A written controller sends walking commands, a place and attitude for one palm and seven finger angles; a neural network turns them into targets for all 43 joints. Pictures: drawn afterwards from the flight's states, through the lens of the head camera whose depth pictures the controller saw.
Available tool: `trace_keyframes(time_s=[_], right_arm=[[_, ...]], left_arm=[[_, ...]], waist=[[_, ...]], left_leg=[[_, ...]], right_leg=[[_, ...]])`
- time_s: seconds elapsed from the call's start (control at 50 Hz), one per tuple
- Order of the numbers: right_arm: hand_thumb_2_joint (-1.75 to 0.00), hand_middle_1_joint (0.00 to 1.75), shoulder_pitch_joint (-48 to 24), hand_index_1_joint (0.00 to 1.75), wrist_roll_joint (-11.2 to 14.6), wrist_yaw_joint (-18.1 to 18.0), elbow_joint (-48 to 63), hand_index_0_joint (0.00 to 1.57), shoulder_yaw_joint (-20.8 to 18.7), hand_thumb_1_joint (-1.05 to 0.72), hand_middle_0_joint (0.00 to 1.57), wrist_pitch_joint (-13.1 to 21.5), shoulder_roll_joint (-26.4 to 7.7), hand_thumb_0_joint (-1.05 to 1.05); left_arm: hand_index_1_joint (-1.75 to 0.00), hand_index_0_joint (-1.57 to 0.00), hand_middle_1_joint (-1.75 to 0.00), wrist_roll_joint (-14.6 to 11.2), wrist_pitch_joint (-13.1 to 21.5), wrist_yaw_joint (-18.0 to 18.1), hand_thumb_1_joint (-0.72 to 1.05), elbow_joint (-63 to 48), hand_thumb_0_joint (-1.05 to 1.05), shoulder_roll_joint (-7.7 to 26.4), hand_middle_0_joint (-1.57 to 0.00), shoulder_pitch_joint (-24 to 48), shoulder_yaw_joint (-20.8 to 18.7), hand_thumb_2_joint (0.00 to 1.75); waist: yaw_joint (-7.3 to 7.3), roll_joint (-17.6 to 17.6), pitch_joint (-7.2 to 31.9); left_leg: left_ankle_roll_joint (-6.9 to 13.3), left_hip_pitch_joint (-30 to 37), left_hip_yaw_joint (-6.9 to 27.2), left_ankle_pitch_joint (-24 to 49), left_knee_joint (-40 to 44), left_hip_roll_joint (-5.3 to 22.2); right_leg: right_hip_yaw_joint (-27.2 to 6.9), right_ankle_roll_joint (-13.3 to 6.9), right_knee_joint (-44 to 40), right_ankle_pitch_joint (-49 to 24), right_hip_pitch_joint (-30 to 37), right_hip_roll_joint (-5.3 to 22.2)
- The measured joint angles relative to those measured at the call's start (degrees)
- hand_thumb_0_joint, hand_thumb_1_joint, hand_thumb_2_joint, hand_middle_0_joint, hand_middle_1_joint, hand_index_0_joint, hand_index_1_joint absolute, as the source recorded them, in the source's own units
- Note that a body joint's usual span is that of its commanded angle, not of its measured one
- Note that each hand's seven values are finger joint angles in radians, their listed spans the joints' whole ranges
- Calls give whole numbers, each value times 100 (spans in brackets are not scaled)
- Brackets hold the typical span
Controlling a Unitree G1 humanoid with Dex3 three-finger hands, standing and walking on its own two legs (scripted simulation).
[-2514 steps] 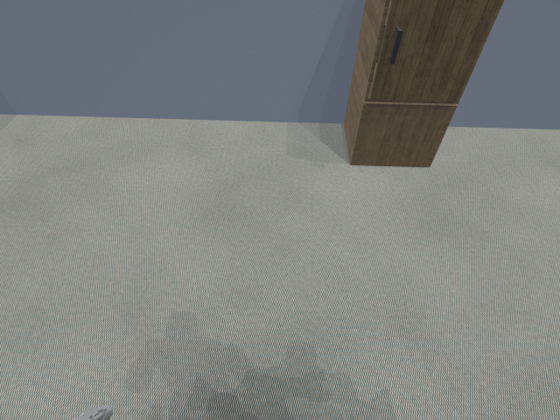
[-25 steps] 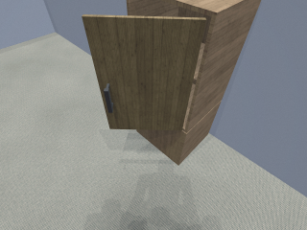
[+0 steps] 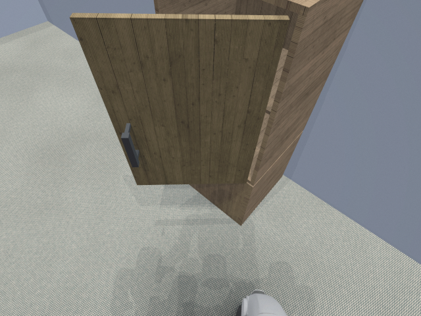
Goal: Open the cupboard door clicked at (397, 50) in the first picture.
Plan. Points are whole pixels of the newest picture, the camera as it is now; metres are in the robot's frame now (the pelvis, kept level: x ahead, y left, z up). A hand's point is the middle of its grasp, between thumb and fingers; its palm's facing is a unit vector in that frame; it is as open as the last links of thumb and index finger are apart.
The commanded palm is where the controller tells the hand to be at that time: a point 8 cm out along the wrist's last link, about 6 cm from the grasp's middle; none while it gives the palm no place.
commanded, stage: come to a stop and stand still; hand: left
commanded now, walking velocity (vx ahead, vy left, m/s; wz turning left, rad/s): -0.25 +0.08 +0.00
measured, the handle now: (132, 145) +0.54 +0.24 -0.09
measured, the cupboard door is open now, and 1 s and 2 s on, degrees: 43 43 43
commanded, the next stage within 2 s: look again from close up in 1.20 s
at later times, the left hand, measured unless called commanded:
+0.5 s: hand out of the picture +0.09 +0.21 -0.19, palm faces +0.13 -0.98 -0.17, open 7.3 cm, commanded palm none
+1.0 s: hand out of the picture -0.02 +0.17 -0.18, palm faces +0.07 -0.98 -0.18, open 7.4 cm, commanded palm none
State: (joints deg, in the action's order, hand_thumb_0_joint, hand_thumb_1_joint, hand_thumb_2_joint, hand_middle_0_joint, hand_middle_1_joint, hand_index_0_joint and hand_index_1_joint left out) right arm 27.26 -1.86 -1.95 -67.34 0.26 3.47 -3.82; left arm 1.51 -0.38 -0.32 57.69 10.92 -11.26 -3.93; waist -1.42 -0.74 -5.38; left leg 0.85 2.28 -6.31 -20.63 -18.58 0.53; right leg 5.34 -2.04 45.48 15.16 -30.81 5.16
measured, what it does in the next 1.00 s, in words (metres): steps on the spot: right foot, then left foot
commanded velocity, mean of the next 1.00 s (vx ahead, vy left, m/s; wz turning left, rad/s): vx -0.06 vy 0.04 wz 0.00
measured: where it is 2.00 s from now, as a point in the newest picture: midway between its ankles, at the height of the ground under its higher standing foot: outside the picture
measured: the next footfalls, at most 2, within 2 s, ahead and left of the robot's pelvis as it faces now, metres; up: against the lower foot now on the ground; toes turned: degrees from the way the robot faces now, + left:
right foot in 0.08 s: +0.17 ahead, -0.14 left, +0.00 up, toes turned -5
left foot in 0.38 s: +0.10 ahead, +0.11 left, +0.00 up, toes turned +5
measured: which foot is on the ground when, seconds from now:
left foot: down 0.00-0.08, up 0.10-0.36, down 0.38-1.00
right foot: up 0.00-0.06, down 0.08-0.38, up 0.40-0.68, down 0.70-1.00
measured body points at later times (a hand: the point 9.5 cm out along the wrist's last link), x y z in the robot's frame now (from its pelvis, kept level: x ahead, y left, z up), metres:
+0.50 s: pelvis +0.03 +0.01 -0.01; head +0.05 +0.05 +0.44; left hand +0.09 +0.26 -0.17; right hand +0.14 -0.22 -0.13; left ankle +0.07 +0.11 -0.74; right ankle +0.05 -0.13 -0.68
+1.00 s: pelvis -0.01 +0.01 -0.01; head -0.02 +0.01 +0.44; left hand -0.02 +0.22 -0.17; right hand +0.03 -0.23 -0.16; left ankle +0.07 +0.11 -0.74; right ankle -0.02 -0.11 -0.74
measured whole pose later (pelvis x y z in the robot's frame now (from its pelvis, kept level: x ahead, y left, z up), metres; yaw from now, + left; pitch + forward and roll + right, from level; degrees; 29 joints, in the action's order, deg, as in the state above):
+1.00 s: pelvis -0.01 +0.01 -0.01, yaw +2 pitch -2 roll -1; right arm 16.0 -1.2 -0.3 -56.7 -1.7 -1.9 -10.6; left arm 1.4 -0.4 2.3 57.1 7.8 -21.5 0.6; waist -0.1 0.3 -0.8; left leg 2.0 -19.6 -4.9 -10.2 -31.9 1.2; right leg 2.3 -0.2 32.8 19.8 -10.8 0.6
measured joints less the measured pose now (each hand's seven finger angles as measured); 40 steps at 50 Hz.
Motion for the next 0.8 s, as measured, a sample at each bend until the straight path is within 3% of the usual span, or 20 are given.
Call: trace_keyframes(time_s=[0.06, 0.08, 0.14, 0.2, 0.28, 0.36, 0.38, 0.44, 0.5, 0.54, 0.64, 0.7, 0.76, 0.8], right_arm=[[-90, 30, 133, 29, 27, 16, -64, 20, -23, -91, 20, -80, -15, 0], [-90, 30, 222, 29, 59, 32, -73, 20, -25, -91, 20, -109, 14, 0], [-90, 30, -35, 29, 159, 4, -21, 20, -135, -91, 20, -309, -162, 0], [-90, 30, -566, 29, 157, -38, 200, 20, -254, -91, 20, -484, -335, 1], [-90, 29, -1269, 29, 109, 6, 640, 19, -368, -91, 20, -527, -531, 1], [-90, 29, -1714, 29, 88, 36, 1032, 19, -416, -92, 19, -428, -626, 0], [-90, 29, -1745, 29, 82, 43, 1129, 19, -417, -92, 19, -382, -656, 0], [-90, 29, -1839, 29, 1, 44, 1292, 19, -381, -92, 19, -362, -580, 0], [-90, 29, -1857, 29, -22, 40, 1334, 19, -284, -91, 19, -399, -460, 0], [-90, 29, -1861, 29, -5, 44, 1327, 19, -231, -91, 19, -411, -398, 0], [-90, 30, -1882, 29, 27, 53, 1264, 20, -178, -91, 20, -383, -298, 0], [-90, 30, -1866, 29, 100, 77, 1151, 20, -151, -91, 20, -351, -254, 0], [-90, 30, -1845, 29, 147, 100, 1216, 20, -153, -91, 20, -395, -449, 0], [-90, 30, -1750, 30, 140, 103, 1289, 20, -181, -92, 20, -374, -523, -1]], left_arm=[[-30, -20, -30, -8, 142, 9, 94, -165, 2, 47, -20, 251, 33, 90], [-30, -20, -30, -4, 230, 29, 94, -229, 2, 96, -20, 290, 54, 90], [-30, -20, -30, -38, 306, 130, 93, -273, 1, -69, -20, 516, 94, 90], [-30, -20, -30, -19, 186, 225, 92, -328, 1, -196, -20, 633, 138, 90], [-30, -20, -30, 19, 7, 234, 91, -341, 1, -289, -20, 649, 141, 90], [-30, -20, -30, 24, -106, 210, 93, -417, -1, -166, -21, 546, 59, 90], [-30, -20, -30, 13, -154, 192, 92, -435, -1, -135, -21, 477, 54, 90], [-30, -20, -30, -14, -336, 167, 92, -384, 0, 9, -21, 353, -1, 90], [-30, -20, -30, 24, -343, 160, 92, -335, 0, 126, -20, 130, -56, 90], [-30, -20, -30, 22, -308, 165, 92, -282, 0, 162, -20, -82, -56, 90], [-30, -20, -30, 4, -261, 189, 91, -35, 0, 101, -20, -587, 67, 90], [-30, -20, -30, -16, -138, 212, 91, 136, 1, 45, -20, -787, 174, 90], [-30, -20, -30, 13, -5, 326, 91, 230, 1, -252, -20, -928, 352, 90], [-30, -20, -30, -11, 61, 349, 91, 190, 1, -337, -20, -1067, 404, 90]], waist=[[-83, 77, -92], [-109, -28, -48], [-153, 167, -153], [-131, 82, -190], [-34, -110, -145], [98, -291, -49], [113, -276, 14], [153, -352, 76], [247, -380, 175], [312, -366, 254], [353, -207, 344], [367, -214, 335], [316, 294, 176], [217, 340, 163]], left_leg=[[-123, 1, 97, -439, -540, 112], [-138, -186, 124, -643, -1061, 68], [-107, -1122, 440, -1286, -3262, 117], [-160, -1965, 417, -1411, -4257, 47], [-262, -2558, 297, -970, -3864, 66], [-302, -2375, 190, -190, -2568, 75], [-245, -2216, 203, 19, -2070, 99], [114, -2259, 173, 303, -2056, 52], [191, -2148, 159, 576, -1622, 11], [200, -2070, 140, 766, -1293, -28], [227, -1983, 65, 1044, -832, -91], [186, -2066, -53, 1071, -871, -173], [119, -2161, 52, 967, -1169, 109], [138, -2138, 81, 988, -1181, 111]], right_leg=[[78, -34, -999, -592, 489, -122], [26, -29, -1199, -991, 685, -40], [229, 56, -756, -292, 728, -79], [253, 82, -846, -240, 812, -35], [193, 123, -1048, -413, 817, 22], [101, 235, -955, -438, 741, 71], [97, 264, -834, -387, 680, 55], [-273, 220, 146, 749, 397, -124], [-533, 191, 1373, 782, 215, -345], [-527, 233, 1540, 730, 361, -374], [-348, 298, -124, 1028, 1397, -295], [-419, 263, -1588, 462, 2050, -214], [-380, 244, -1749, 355, 2137, -497], [-367, 241, -1652, 342, 2126, -508]])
